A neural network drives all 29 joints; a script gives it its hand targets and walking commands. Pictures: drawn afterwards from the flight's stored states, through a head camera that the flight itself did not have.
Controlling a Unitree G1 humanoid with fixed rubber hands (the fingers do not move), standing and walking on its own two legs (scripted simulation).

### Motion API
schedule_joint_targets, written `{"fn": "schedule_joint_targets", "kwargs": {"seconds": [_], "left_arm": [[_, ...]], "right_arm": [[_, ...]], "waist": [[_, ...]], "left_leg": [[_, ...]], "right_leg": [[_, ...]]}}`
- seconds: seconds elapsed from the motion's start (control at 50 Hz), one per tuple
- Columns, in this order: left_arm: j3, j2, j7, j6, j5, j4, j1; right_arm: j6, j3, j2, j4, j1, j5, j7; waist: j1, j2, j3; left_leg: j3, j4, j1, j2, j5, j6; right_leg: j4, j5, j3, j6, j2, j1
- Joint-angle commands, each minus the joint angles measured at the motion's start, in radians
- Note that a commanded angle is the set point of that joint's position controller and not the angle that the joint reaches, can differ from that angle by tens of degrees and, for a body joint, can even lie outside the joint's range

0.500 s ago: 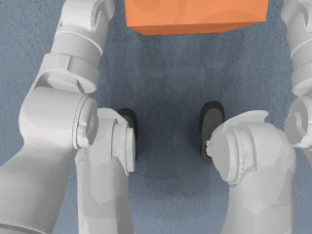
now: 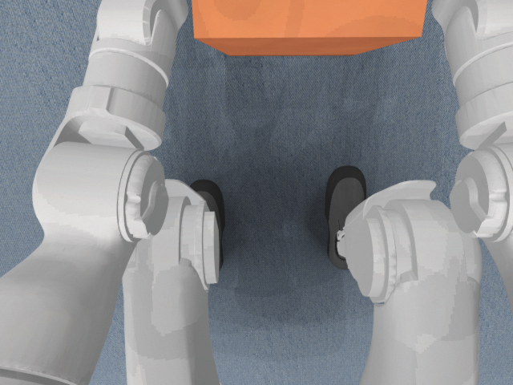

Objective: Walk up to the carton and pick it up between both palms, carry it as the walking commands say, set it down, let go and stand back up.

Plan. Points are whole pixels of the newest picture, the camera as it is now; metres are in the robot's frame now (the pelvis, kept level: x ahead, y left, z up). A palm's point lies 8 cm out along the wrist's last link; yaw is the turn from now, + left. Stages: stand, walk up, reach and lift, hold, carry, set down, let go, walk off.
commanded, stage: reach and lift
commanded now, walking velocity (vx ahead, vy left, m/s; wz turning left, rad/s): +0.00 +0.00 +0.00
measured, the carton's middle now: out of the picture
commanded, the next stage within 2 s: none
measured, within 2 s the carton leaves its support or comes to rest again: leaves its support in 0.42 s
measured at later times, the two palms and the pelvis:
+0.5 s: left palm out of the picture +0.57 +0.12 -0.17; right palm out of the picture +0.57 -0.17 -0.18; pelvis +0.00 +0.00 -0.01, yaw +0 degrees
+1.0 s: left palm out of the picture +0.58 +0.12 -0.11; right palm out of the picture +0.58 -0.17 -0.13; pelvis -0.01 -0.01 +0.00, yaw +1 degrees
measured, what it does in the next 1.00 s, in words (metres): stands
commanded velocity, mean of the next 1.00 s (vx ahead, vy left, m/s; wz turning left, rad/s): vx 0.00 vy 0.00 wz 0.00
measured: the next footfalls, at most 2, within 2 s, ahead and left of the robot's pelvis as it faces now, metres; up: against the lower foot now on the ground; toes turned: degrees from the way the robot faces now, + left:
none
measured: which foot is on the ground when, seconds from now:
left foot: down 0.00-1.00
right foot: down 0.00-1.00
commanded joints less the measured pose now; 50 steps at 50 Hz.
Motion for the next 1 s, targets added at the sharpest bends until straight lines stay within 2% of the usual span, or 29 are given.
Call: {"fn": "schedule_joint_targets", "kwargs": {"seconds": [0.0,0.02,0.04,0.08,0.1,0.12,0.18,0.22,0.26,0.32,0.34,0.36,0.48,0.52,0.54,0.56,0.6,0.64,0.7,0.72,0.74,0.8,0.82,0.84,0.88,0.9,0.94,0.96,0.98], "left_arm": [[-0.226,-0.951,-0.284,0.040,0.011,-0.147,-0.469],[-0.214,-0.960,-0.290,0.045,0.013,-0.141,-0.467],[-0.229,-0.969,-0.296,0.049,0.013,-0.160,-0.475],[-0.232,-0.983,-0.306,0.056,0.009,-0.159,-0.477],[-0.247,-0.996,-0.307,0.057,-0.005,-0.170,-0.484],[-0.252,-1.001,-0.309,0.054,-0.005,-0.178,-0.489],[-0.269,-1.013,-0.307,0.057,-0.011,-0.196,-0.505],[-0.277,-1.033,-0.306,0.060,-0.029,-0.196,-0.523],[-0.279,-1.029,-0.303,0.062,-0.029,-0.236,-0.534],[-0.340,-1.044,-0.291,0.065,-0.073,-0.324,-0.588],[-0.346,-1.047,-0.284,0.064,-0.070,-0.361,-0.602],[-0.363,-1.043,-0.279,0.063,-0.090,-0.409,-0.617],[-0.340,-1.135,-0.275,0.113,-0.051,-0.364,-0.536],[-0.348,-1.144,-0.277,0.127,-0.048,-0.389,-0.542],[-0.358,-1.153,-0.277,0.133,-0.059,-0.433,-0.582],[-0.346,-1.165,-0.276,0.141,-0.051,-0.421,-0.562],[-0.369,-1.184,-0.267,0.154,-0.073,-0.488,-0.583],[-0.368,-1.179,-0.268,0.167,-0.069,-0.511,-0.588],[-0.342,-1.221,-0.287,0.198,-0.029,-0.410,-0.552],[-0.344,-1.214,-0.293,0.205,-0.021,-0.442,-0.555],[-0.334,-1.219,-0.300,0.216,-0.002,-0.400,-0.539],[-0.348,-1.223,-0.312,0.233,0.007,-0.434,-0.553],[-0.352,-1.204,-0.313,0.237,-0.003,-0.487,-0.571],[-0.371,-1.215,-0.311,0.245,-0.018,-0.525,-0.592],[-0.381,-1.190,-0.304,0.254,-0.036,-0.571,-0.650],[-0.361,-1.177,-0.306,0.259,-0.028,-0.551,-0.644],[-0.318,-1.183,-0.326,0.273,0.014,-0.433,-0.604],[-0.303,-1.187,-0.342,0.279,0.031,-0.437,-0.588],[-0.287,-1.186,-0.350,0.288,0.048,-0.385,-0.568]], "right_arm": [[0.065,0.153,0.851,-0.172,-0.508,-0.020,0.282],[0.073,0.162,0.871,-0.155,-0.511,-0.021,0.290],[0.080,0.152,0.873,-0.166,-0.489,-0.032,0.299],[0.083,0.173,0.898,-0.189,-0.497,-0.016,0.310],[0.085,0.181,0.885,-0.202,-0.498,-0.010,0.313],[0.086,0.198,0.906,-0.219,-0.506,-0.005,0.312],[0.087,0.201,0.920,-0.228,-0.514,0.010,0.317],[0.084,0.219,0.900,-0.284,-0.561,0.017,0.312],[0.089,0.222,0.913,-0.287,-0.577,0.032,0.311],[0.087,0.256,0.917,-0.402,-0.610,0.056,0.296],[0.086,0.268,0.917,-0.440,-0.638,0.077,0.292],[0.091,0.284,0.931,-0.466,-0.661,0.090,0.287],[0.130,0.277,0.986,-0.439,-0.627,0.053,0.291],[0.138,0.289,0.983,-0.499,-0.653,0.067,0.287],[0.140,0.306,0.987,-0.544,-0.694,0.074,0.286],[0.143,0.315,0.997,-0.560,-0.708,0.084,0.284],[0.151,0.329,0.995,-0.642,-0.752,0.103,0.281],[0.170,0.336,1.024,-0.633,-0.733,0.105,0.277],[0.199,0.314,1.049,-0.506,-0.693,0.065,0.285],[0.208,0.310,1.081,-0.527,-0.683,0.066,0.290],[0.208,0.308,1.077,-0.538,-0.682,0.061,0.289],[0.216,0.330,1.091,-0.608,-0.733,0.069,0.283],[0.218,0.359,1.092,-0.700,-0.800,0.098,0.279],[0.224,0.362,1.083,-0.727,-0.798,0.098,0.271],[0.243,0.379,1.089,-0.743,-0.825,0.113,0.260],[0.257,0.384,1.108,-0.708,-0.807,0.104,0.255],[0.283,0.341,1.135,-0.539,-0.718,0.050,0.259],[0.287,0.335,1.169,-0.551,-0.711,0.040,0.263],[0.292,0.315,1.167,-0.541,-0.716,0.022,0.265]], "waist": [[-0.068,0.042,-1.371],[-0.065,0.031,-1.362],[-0.090,0.032,-1.361],[-0.062,0.031,-1.359],[-0.079,0.024,-1.377],[-0.066,0.018,-1.383],[-0.069,0.027,-1.429],[-0.085,0.010,-1.474],[-0.070,0.027,-1.515],[-0.098,0.010,-1.725],[-0.071,0.024,-1.815],[-0.089,0.003,-1.907],[-0.088,0.007,-1.928],[-0.077,0.012,-1.992],[-0.088,0.001,-2.060],[-0.067,0.010,-2.098],[-0.094,0.008,-2.225],[-0.068,-0.002,-2.263],[-0.079,0.004,-2.085],[-0.058,0.006,-2.128],[-0.052,0.001,-2.107],[-0.058,-0.020,-2.213],[-0.029,-0.026,-2.315],[-0.054,-0.025,-2.385],[-0.038,-0.024,-2.434],[-0.029,-0.061,-2.404],[-0.034,-0.073,-2.148],[-0.016,-0.077,-2.157],[-0.017,-0.085,-2.085]], "left_leg": [[0.246,-0.148,0.508,-0.090,0.291,0.037],[0.249,-0.141,0.486,-0.091,0.294,0.040],[0.244,-0.134,0.482,-0.092,0.300,0.041],[0.242,-0.134,0.455,-0.088,0.287,0.049],[0.238,-0.128,0.485,-0.087,0.319,0.045],[0.244,-0.126,0.468,-0.091,0.313,0.047],[0.248,-0.126,0.482,-0.089,0.323,0.044],[0.242,-0.120,0.505,-0.089,0.344,0.048],[0.246,-0.120,0.522,-0.093,0.351,0.048],[0.242,-0.118,0.628,-0.093,0.427,0.044],[0.251,-0.118,0.671,-0.098,0.471,0.039],[0.253,-0.112,0.723,-0.098,0.494,0.041],[0.265,-0.141,0.720,-0.105,0.438,0.048],[0.272,-0.142,0.741,-0.105,0.434,0.049],[0.271,-0.144,0.775,-0.108,0.468,0.048],[0.273,-0.149,0.796,-0.110,0.469,0.052],[0.271,-0.152,0.861,-0.118,0.513,0.053],[0.286,-0.155,0.849,-0.118,0.505,0.053],[0.280,-0.194,0.749,-0.114,0.394,0.057],[0.288,-0.199,0.760,-0.113,0.393,0.058],[0.291,-0.200,0.733,-0.110,0.369,0.060],[0.297,-0.203,0.754,-0.109,0.384,0.061],[0.301,-0.202,0.788,-0.113,0.426,0.064],[0.303,-0.205,0.816,-0.118,0.442,0.061],[0.308,-0.211,0.807,-0.119,0.439,0.063],[0.313,-0.214,0.752,-0.120,0.403,0.066],[0.315,-0.250,0.605,-0.106,0.263,0.074],[0.324,-0.243,0.591,-0.110,0.242,0.075],[0.321,-0.253,0.552,-0.107,0.198,0.082]], "right_leg": [[-0.095,0.270,-0.102,-0.015,0.093,0.610],[-0.098,0.267,-0.098,-0.013,0.088,0.614],[-0.087,0.281,-0.100,-0.014,0.087,0.603],[-0.086,0.282,-0.094,-0.015,0.090,0.602],[-0.081,0.297,-0.098,-0.018,0.085,0.600],[-0.083,0.299,-0.092,-0.015,0.088,0.611],[-0.076,0.323,-0.100,-0.012,0.088,0.631],[-0.082,0.337,-0.098,-0.012,0.083,0.643],[-0.078,0.346,-0.103,-0.011,0.084,0.661],[-0.068,0.438,-0.114,-0.006,0.086,0.772],[-0.070,0.482,-0.109,-0.005,0.091,0.818],[-0.072,0.499,-0.114,0.000,0.092,0.864],[-0.101,0.436,-0.128,0.000,0.097,0.856],[-0.110,0.437,-0.123,-0.003,0.101,0.895],[-0.109,0.473,-0.130,0.000,0.100,0.941],[-0.106,0.466,-0.133,0.002,0.104,0.943],[-0.104,0.509,-0.141,0.002,0.106,1.002],[-0.121,0.512,-0.132,0.003,0.111,1.020],[-0.148,0.415,-0.138,0.000,0.104,0.948],[-0.153,0.418,-0.139,-0.004,0.109,0.971],[-0.162,0.399,-0.136,-0.003,0.113,0.961],[-0.174,0.433,-0.132,0.002,0.112,1.044],[-0.168,0.476,-0.129,0.005,0.116,1.099],[-0.172,0.501,-0.135,0.006,0.120,1.145],[-0.177,0.510,-0.126,0.007,0.123,1.175],[-0.191,0.499,-0.111,0.007,0.121,1.207],[-0.225,0.376,-0.109,0.009,0.110,1.113],[-0.241,0.350,-0.092,0.005,0.116,1.146],[-0.241,0.305,-0.099,0.008,0.116,1.108]]}}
